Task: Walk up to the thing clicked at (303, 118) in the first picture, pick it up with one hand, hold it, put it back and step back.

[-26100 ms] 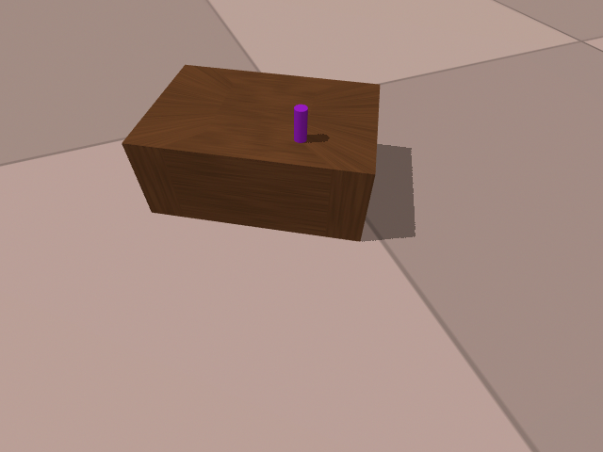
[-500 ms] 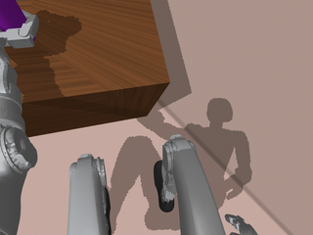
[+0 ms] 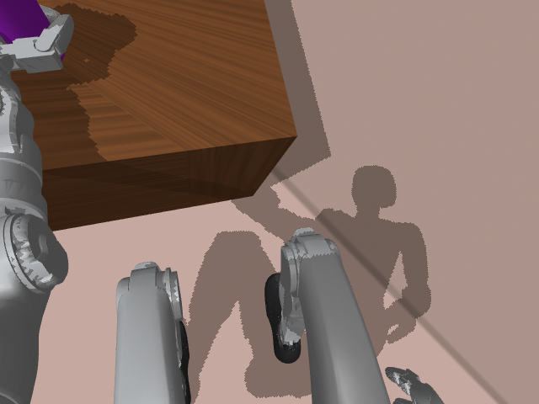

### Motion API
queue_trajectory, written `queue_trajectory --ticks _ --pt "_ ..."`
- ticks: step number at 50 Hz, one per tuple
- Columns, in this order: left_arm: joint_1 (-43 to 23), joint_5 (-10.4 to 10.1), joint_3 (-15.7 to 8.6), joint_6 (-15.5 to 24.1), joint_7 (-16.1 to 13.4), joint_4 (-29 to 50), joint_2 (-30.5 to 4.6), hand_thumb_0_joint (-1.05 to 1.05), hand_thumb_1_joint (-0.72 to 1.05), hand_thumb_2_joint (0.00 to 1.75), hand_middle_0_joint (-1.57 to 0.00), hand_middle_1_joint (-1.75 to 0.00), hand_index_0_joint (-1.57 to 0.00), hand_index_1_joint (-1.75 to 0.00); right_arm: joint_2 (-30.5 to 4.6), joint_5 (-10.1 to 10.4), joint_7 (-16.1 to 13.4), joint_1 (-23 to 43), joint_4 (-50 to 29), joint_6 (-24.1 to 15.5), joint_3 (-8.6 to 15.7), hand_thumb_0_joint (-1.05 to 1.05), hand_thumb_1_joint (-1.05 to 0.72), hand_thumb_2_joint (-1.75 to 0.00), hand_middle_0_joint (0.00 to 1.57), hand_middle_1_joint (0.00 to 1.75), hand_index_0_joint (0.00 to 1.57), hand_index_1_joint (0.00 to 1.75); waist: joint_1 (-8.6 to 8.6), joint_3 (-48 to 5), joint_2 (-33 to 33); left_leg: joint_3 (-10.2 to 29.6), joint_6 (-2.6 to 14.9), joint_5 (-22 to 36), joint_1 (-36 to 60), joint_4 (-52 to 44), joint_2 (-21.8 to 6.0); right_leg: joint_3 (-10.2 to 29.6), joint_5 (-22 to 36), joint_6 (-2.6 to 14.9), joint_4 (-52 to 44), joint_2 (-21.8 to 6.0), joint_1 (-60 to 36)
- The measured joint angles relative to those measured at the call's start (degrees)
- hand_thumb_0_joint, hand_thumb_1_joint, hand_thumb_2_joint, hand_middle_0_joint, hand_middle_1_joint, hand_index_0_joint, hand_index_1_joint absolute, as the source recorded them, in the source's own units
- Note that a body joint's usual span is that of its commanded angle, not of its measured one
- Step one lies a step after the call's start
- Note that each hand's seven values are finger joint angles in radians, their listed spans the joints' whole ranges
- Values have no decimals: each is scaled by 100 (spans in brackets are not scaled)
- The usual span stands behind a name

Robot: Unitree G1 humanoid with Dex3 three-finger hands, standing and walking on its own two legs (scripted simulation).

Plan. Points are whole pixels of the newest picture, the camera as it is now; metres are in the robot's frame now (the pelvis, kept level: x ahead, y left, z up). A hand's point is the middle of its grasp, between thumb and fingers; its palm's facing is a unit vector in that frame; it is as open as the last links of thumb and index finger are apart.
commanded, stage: open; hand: left
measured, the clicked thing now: (11, 8) +0.59 +0.20 +0.03
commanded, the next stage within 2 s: withdraw in 0.30 s
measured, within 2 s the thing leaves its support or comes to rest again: neither
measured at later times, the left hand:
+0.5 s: hand (26, 19) +0.59 +0.20 +0.02, palm faces +0.19 -0.98 -0.02, open 15.5 cm
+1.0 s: hand out of the picture +0.58 +0.27 +0.18, palm faces +0.22 -0.95 -0.21, open 17.5 cm
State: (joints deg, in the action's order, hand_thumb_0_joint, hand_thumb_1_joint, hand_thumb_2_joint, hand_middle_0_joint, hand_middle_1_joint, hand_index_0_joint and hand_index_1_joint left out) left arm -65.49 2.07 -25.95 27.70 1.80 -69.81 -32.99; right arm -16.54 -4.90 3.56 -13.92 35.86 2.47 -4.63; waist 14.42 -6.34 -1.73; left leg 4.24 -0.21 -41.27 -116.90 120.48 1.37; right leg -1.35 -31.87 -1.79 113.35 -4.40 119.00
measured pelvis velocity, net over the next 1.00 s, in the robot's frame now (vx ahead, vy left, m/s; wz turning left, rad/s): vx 0.02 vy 0.01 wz -0.02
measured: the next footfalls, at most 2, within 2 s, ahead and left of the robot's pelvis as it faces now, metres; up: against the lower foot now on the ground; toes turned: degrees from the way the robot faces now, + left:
none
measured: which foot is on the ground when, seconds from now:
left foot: down 0.00-1.00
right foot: down 0.00-1.00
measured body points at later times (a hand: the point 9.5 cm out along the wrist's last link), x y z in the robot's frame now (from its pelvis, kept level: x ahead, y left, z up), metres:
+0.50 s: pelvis +0.00 +0.00 +0.00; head +0.24 +0.04 +0.38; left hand +0.57 +0.25 +0.02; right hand +0.02 -0.28 -0.11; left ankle +0.06 +0.12 -0.40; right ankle +0.12 -0.14 -0.39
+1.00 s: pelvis +0.02 +0.01 +0.13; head +0.22 +0.04 +0.53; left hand +0.56 +0.32 +0.19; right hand +0.04 -0.26 +0.02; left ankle +0.06 +0.12 -0.39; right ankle +0.12 -0.14 -0.39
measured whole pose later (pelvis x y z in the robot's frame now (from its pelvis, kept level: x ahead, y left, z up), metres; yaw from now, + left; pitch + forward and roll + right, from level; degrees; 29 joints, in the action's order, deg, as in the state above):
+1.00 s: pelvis +0.02 +0.01 +0.13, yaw -1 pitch +32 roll -5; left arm -61.7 4.5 -24.0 10.3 4.8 -65.9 -41.4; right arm -15.6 -0.1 -0.4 -15.9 35.9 5.0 -3.9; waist 11.0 -6.9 -1.7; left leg 3.5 0.3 -37.4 -91.0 95.8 -1.3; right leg -2.4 -28.0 -1.9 88.3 -2.3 92.7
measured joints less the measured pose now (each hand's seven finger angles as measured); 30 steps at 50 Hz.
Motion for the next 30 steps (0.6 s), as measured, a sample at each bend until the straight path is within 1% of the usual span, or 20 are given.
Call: queue_trajectory --ticks 3,6,11,15,22,26,30 --pt "-13 -3 -9 10 -12 14 0 0 -1 85 -92 -96 -94 -94 4 -4 0 2 9 9 -3 0 -92 -89 20 30 20 30 -3 7 2 -4 0 6 -13 16 -1 6 7 -1 19 2 18" --pt "-63 8 -12 15 -30 -36 -21 0 -5 72 -89 -86 -90 -85 10 -4 0 14 26 16 3 0 -92 -90 20 30 20 30 -2 12 -1 -3 1 12 -27 28 -3 6 16 -2 29 5 34" --pt "-67 27 -40 -2 -12 -16 -41 0 -16 51 -77 -68 -77 -67 -2 -3 -1 11 12 34 11 0 -92 -90 20 30 20 30 -1 7 -15 -5 -5 18 -48 32 -11 9 29 4 34 15 62" --pt "-91 1 -47 -24 5 -69 -48 -1 -24 39 -66 -54 -66 -54 -12 7 -6 -3 24 31 9 0 -92 -90 20 30 20 30 -5 -1 -7 -7 -8 14 -37 35 -13 11 24 4 45 16 59" --pt "-89 7 -54 -23 33 -65 -76 -1 -39 21 -46 -33 -45 -33 -24 7 -11 0 20 29 26 0 -92 -90 21 30 20 30 1 0 8 8 -8 6 -45 49 -21 -3 26 3 46 24 62" --pt "-23 41 -124 -111 34 149 -78 -1 -46 15 -33 -23 -32 -23 -19 23 -31 3 -5 50 38 0 -92 -90 21 30 20 30 1 0 11 7 -3 -1 -16 29 -24 -4 21 -4 19 27 29" --pt "17 44 -232 -268 57 390 -170 -1 -51 12 -22 -16 -21 -16 10 78 -75 10 -20 100 45 0 -91 -90 20 30 20 30 -11 -4 -13 -1 6 4 97 -80 -29 -6 20 -10 -91 27 -93"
